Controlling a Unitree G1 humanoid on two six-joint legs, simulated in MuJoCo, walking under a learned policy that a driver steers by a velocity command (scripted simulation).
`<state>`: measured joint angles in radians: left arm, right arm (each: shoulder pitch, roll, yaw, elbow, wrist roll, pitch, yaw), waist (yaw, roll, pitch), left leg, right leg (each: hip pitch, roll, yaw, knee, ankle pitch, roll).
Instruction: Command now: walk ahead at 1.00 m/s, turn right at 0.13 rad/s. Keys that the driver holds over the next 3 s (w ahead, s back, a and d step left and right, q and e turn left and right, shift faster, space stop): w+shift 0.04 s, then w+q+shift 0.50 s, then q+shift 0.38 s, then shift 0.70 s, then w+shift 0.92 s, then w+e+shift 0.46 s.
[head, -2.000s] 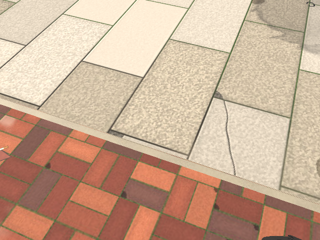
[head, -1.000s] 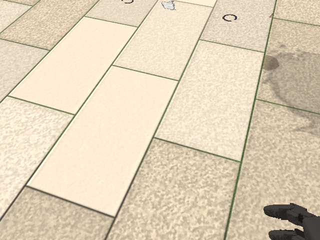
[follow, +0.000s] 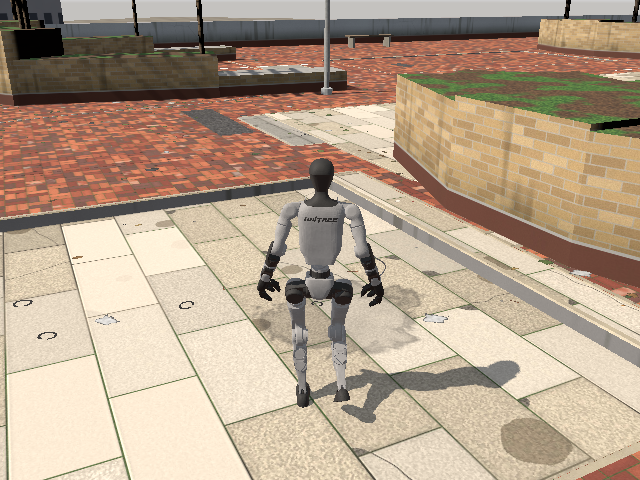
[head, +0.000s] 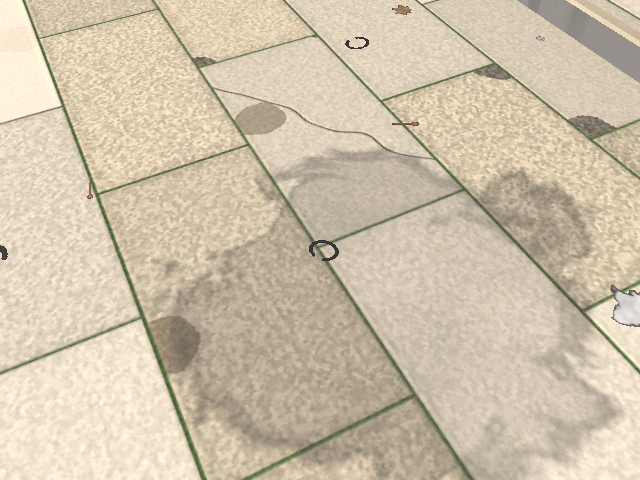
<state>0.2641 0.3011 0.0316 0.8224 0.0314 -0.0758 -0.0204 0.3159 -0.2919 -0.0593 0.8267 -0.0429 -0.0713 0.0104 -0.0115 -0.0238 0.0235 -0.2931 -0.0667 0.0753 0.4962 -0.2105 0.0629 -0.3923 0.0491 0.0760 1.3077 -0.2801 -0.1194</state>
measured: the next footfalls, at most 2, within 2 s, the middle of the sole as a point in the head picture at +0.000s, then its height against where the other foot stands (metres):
right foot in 0.30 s outside the picture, level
left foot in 0.72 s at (264, 339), level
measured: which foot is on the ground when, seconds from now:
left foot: down 0.00-0.30, up 0.32-0.70, down 0.72-1.00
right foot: up 0.00-0.28, down 0.30-0.72, up 0.74-1.00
